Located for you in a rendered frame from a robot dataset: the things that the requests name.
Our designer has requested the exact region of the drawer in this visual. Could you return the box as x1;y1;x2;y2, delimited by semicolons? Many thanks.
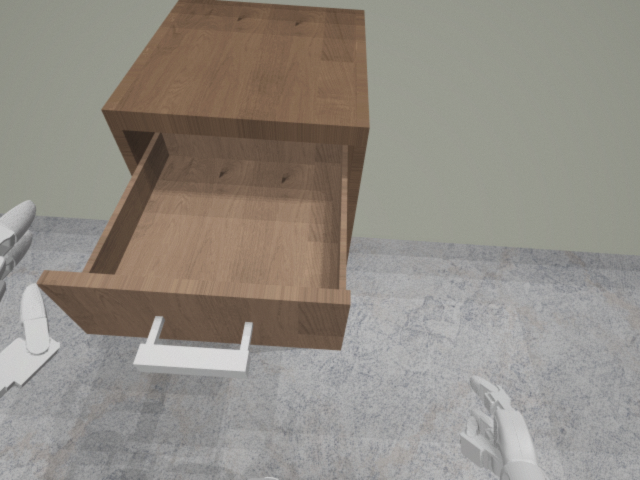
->
37;132;351;351

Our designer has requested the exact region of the left robot hand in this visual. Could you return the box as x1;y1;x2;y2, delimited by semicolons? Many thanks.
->
0;200;60;398

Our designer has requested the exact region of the cabinet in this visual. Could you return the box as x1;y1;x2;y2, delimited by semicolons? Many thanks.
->
101;0;370;267

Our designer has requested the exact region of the handle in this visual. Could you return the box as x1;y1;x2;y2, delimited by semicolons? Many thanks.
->
133;316;253;379

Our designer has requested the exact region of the right robot hand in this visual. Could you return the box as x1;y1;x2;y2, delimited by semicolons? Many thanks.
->
460;375;539;477

